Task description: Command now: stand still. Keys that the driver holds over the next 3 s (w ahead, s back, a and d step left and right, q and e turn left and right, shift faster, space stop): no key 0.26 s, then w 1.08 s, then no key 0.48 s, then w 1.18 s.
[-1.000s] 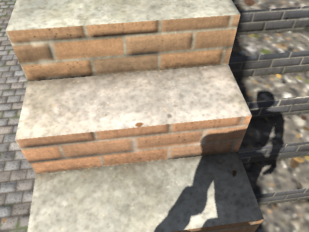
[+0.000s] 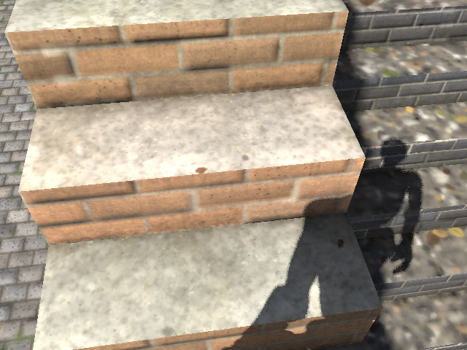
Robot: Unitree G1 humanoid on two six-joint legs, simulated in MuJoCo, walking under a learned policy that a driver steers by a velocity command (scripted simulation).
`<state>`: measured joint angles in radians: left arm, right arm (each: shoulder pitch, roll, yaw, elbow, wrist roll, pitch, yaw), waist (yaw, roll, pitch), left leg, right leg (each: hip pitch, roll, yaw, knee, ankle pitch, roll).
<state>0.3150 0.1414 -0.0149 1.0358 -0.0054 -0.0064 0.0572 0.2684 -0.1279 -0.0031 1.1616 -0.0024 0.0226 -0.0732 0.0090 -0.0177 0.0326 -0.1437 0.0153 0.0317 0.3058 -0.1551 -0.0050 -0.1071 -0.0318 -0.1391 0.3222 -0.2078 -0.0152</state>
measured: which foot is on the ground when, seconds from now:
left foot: down 0.00-1.00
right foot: down 0.00-1.00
